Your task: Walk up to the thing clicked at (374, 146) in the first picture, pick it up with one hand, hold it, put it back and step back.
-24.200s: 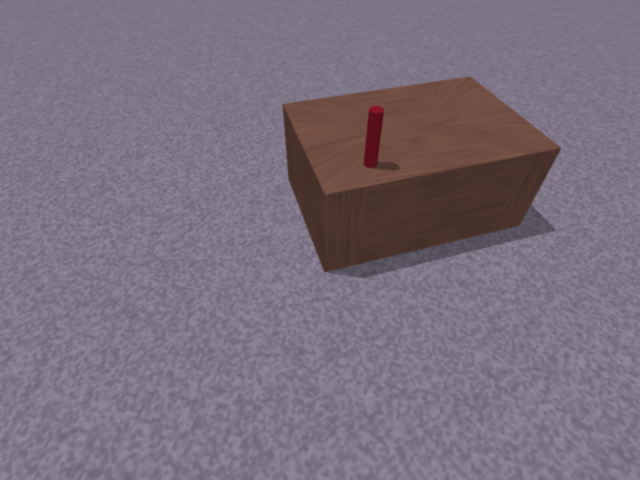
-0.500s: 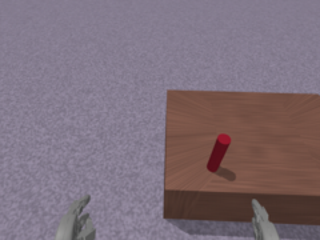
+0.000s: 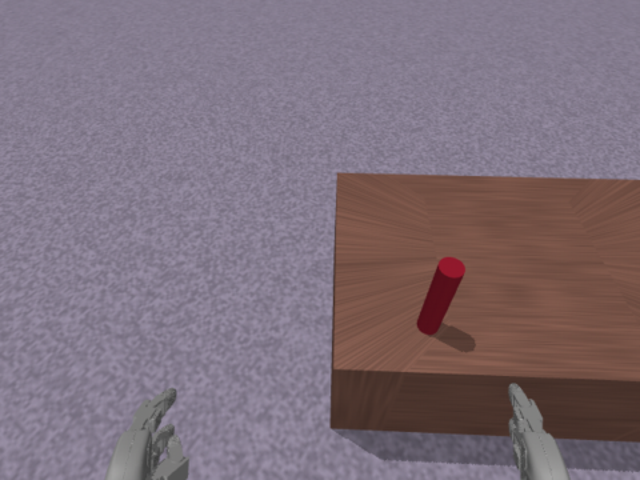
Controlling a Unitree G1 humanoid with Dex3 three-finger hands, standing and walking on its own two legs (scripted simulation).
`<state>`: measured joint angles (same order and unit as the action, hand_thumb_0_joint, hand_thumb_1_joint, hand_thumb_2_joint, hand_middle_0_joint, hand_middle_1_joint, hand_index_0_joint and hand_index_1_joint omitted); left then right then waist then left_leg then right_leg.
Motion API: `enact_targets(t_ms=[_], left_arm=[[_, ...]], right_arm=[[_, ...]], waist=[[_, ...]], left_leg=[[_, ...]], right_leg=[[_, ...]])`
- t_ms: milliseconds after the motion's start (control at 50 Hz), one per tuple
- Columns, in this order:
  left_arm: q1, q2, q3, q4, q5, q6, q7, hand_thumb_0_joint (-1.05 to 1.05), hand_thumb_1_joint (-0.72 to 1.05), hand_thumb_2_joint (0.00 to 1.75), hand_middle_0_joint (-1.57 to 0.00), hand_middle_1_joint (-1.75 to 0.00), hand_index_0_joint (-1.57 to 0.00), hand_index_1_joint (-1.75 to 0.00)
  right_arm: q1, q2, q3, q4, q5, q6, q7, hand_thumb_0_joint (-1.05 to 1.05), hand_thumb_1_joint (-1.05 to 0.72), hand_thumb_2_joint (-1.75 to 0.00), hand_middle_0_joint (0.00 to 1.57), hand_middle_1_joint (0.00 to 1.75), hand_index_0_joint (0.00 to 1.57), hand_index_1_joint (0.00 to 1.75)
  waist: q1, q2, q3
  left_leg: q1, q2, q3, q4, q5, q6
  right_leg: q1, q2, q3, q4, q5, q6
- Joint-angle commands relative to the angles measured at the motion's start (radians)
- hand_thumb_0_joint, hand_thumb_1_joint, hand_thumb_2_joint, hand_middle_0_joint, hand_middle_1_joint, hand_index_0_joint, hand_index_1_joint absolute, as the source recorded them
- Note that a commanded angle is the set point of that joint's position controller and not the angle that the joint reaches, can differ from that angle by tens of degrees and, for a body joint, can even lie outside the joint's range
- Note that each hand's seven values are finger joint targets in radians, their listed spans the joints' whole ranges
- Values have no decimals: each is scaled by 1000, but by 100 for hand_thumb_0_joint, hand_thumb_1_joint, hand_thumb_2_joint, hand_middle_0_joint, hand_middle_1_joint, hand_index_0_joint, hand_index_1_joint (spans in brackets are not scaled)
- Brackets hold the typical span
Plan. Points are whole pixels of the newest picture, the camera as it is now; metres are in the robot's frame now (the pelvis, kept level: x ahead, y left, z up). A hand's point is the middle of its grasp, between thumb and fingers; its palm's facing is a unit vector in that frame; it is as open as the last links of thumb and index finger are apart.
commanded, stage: home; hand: right
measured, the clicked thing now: (438, 299) +0.50 -0.22 -0.19
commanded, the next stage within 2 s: stand in 1.46 s
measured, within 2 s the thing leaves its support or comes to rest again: neither
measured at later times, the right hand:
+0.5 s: hand (490, 459) +0.18 -0.18 -0.05, palm faces +0.13 +0.97 -0.22, open 17.5 cm
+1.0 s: hand (487, 460) +0.18 -0.18 -0.05, palm faces +0.14 +0.96 -0.24, open 17.4 cm
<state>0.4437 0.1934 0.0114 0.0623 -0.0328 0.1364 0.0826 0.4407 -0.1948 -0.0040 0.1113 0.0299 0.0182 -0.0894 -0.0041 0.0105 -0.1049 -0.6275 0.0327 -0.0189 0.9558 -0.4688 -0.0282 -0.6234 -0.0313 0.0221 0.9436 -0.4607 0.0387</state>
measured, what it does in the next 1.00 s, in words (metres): stands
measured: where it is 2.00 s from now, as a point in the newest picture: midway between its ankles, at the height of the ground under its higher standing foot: outside the picture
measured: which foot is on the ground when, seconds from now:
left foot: down 0.00-1.00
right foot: down 0.00-1.00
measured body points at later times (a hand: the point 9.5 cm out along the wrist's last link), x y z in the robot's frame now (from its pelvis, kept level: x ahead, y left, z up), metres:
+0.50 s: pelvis +0.00 -0.01 +0.00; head +0.03 -0.01 +0.45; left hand +0.16 +0.22 -0.04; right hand +0.17 -0.24 -0.03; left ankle +0.01 +0.14 -0.68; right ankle +0.01 -0.14 -0.68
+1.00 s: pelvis +0.00 +0.00 +0.00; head +0.03 +0.00 +0.45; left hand +0.16 +0.23 -0.05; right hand +0.17 -0.23 -0.03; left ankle +0.01 +0.14 -0.68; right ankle +0.01 -0.14 -0.68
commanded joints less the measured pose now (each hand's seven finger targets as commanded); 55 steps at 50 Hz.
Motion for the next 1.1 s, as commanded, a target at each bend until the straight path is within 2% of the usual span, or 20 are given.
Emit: enact_targets(t_ms=[0, 160, 200, 280, 320, 340, 360, 380, 440, 480, 620, 700, 820, 860, 880, 900, 960, 1020, 1060, 1080], left_arm=[[-8, 83, 39, -176, 5, -58, 10, 0, 90, 90, -20, -30, -20, -30], [-26, 115, 72, -192, 5, -60, 9, 0, 90, 90, -20, -30, -20, -30], [-25, 120, 72, -202, 5, -61, 7, 0, 90, 90, -20, -30, -20, -30], [-23, 89, 43, -192, 5, -59, 6, 0, 90, 90, -20, -30, -20, -30], [-15, 81, 35, -179, 5, -57, 4, 0, 90, 90, -20, -30, -20, -30], [-26, 87, 45, -189, 3, -58, 5, 0, 90, 90, -20, -30, -20, -30], [-12, 92, 52, -188, 6, -56, 7, 0, 90, 90, -20, -30, -20, -30], [-23, 90, 46, -194, 5, -59, 6, 0, 90, 90, -20, -30, -20, -30], [-5, 103, 60, -194, 5, -57, 6, 0, 90, 90, -20, -30, -20, -30], [-14, 112, 69, -192, 7, -54, 7, 0, 90, 90, -20, -30, -20, -30], [-19, 90, 47, -193, 5, -55, 7, 0, 90, 90, -20, -30, -20, -30], [-9, 99, 57, -204, 4, -57, 9, 0, 90, 90, -20, -30, -20, -30], [-14, 99, 55, -226, 5, -55, 7, 0, 90, 90, -20, -30, -20, -30], [-28, 92, 45, -217, 5, -54, 7, 0, 90, 90, -20, -30, -20, -30], [-22, 96, 53, -208, 6, -52, 8, 0, 90, 90, -20, -30, -20, -30], [-94, 145, 40, 44, -1, -56, 17, 0, 90, 90, -20, -30, -20, -30], [-92, 129, 28, 19, -3, -84, 29, 0, 90, 90, -20, -30, -20, -30], [-140, 124, 24, 72, -2, -97, 39, 0, 90, 90, -20, -30, -20, -30], [-153, 139, 32, 115, -1, -112, 46, 0, 90, 90, -20, -30, -20, -30], [-161, 141, 36, 120, 0, -119, 47, 0, 90, 90, -20, -30, -20, -30]], right_arm=[[-37, -98, -40, -217, -8, -60, -6, 0, 55, -5, 5, 5, 5, 5], [-19, -99, -52, -200, -9, -57, -12, 0, 55, -5, 5, 5, 5, 5], [-8, -99, -51, -200, -10, -54, -13, 0, 54, -6, 5, 5, 5, 5], [-24, -90, -37, -196, -9, -57, -11, 0, 56, -5, 5, 5, 5, 5], [-32, -104, -50, -217, -9, -58, -13, 0, 56, -5, 5, 5, 5, 5], [-32, -95, -38, -207, -9, -59, -11, 0, 55, -5, 5, 5, 5, 5], [-10, -99, -48, -211, -10, -59, -11, 0, 55, -5, 5, 5, 5, 5], [-24, -89, -33, -214, -8, -59, -9, 0, 56, -5, 5, 5, 5, 5], [-11, -110, -61, -217, -9, -54, -13, 0, 57, -4, 5, 5, 5, 5], [-7, -101, -49, -217, -10, -52, -14, 0, 55, -5, 5, 5, 5, 5], [-37, -92, -34, -215, -8, -57, -11, 0, 55, -5, 5, 5, 5, 5], [-16, -104, -54, -215, -8, -52, -13, 0, 54, -6, 5, 5, 5, 5], [-8, -94, -45, -209, -9, -56, -14, 0, 54, -6, 5, 5, 5, 5], [-35, -99, -44, -222, -7, -60, -16, 0, 54, -6, 5, 5, 5, 5], [-23, -102, -51, -219, -8, -61, -17, 0, 55, -5, 5, 5, 5, 5], [33, -127, -105, -186, -12, -49, -39, 0, 55, -5, 5, 5, 5, 5], [45, -74, -35, -230, -14, -25, -40, 0, 48, -9, 6, 6, 6, 6], [2, -116, -56, -300, -13, -24, -55, 0, 54, -6, 5, 5, 5, 5], [29, -100, -48, -238, -10, -6, -58, 0, 54, -6, 5, 5, 5, 5], [13, -103, -49, -271, -10, -1, -62, 0, 53, -7, 5, 6, 5, 6]], waist=[[4, -28, -94], [0, -16, -93], [-6, -12, -107], [-3, 5, -84], [-13, -31, -76], [-3, -32, -70], [-9, -21, -101], [-1, -14, -92], [-3, -28, -113], [-1, -37, -104], [4, -8, -68], [0, 3, -90], [-2, 8, -114], [-2, -20, -89], [-10, -15, -99], [6, -9, -77], [20, -15, -130], [13, -49, -116], [32, -20, -61], [30, -28, -93]], left_leg=[[52, -30, 60, -169, 160, 24], [47, -35, 71, -154, 151, 28], [57, -37, 75, -142, 192, 28], [58, -33, 68, -157, 171, 25], [51, -32, 64, -154, 160, 28], [43, -32, 63, -156, 150, 28], [64, -33, 63, -152, 183, 27], [62, -32, 63, -155, 182, 25], [68, -33, 63, -141, 233, 25], [59, -35, 70, -133, 231, 27], [39, -30, 57, -165, 141, 24], [40, -29, 55, -166, 144, 24], [58, -29, 57, -146, 200, 24], [49, -29, 58, -151, 174, 26], [54, -30, 57, -150, 177, 26], [42, -41, 58, -145, 178, 23], [71, -36, 57, -137, 243, 21], [62, -38, 54, -142, 233, 25], [35, -41, 60, -153, 199, 23], [54, -39, 59, -154, 214, 24]], right_leg=[[73, 32, -65, -155, 163, -38], [70, 23, -48, -162, 163, -34], [81, 22, -44, -159, 214, -31], [62, 26, -55, -149, 180, -37], [49, 27, -58, -158, 166, -33], [58, 27, -59, -160, 158, -34], [63, 29, -63, -148, 192, -35], [62, 29, -62, -147, 186, -36], [71, 28, -61, -142, 239, -33], [80, 24, -54, -151, 252, -29], [52, 28, -63, -149, 143, -38], [53, 31, -65, -144, 149, -40], [62, 30, -62, -134, 204, -38], [50, 28, -61, -146, 177, -36], [52, 29, -63, -142, 184, -36], [36, 21, -47, -122, 168, -43], [67, 20, -52, -112, 221, -44], [68, 21, -52, -109, 210, -43], [44, 16, -46, -115, 171, -45], [56, 18, -45, -113, 186, -44]])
